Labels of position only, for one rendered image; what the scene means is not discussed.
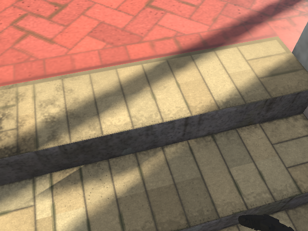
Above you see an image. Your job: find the right robot hand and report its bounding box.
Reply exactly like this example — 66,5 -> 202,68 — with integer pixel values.
238,214 -> 295,231

